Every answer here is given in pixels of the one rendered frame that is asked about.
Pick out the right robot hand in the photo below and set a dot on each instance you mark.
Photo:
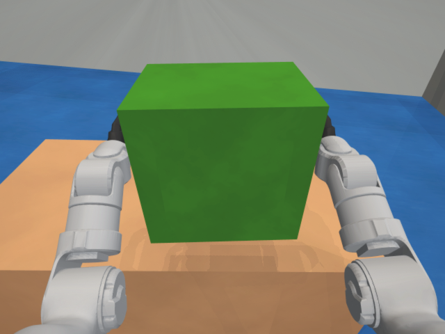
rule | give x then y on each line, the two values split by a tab
329	130

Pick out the left robot hand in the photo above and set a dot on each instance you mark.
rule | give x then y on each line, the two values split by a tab
116	131

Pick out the robot left upper arm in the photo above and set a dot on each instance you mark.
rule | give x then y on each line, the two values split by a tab
84	300

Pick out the robot right forearm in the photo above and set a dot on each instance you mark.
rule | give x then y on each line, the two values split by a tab
368	227

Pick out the robot right upper arm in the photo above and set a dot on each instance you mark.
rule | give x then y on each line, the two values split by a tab
391	295

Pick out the pedestal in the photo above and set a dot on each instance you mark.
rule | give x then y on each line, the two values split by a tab
291	286

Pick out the robot left forearm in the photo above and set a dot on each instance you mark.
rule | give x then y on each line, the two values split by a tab
92	229

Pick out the carton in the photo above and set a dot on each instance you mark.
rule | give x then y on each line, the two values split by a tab
222	151

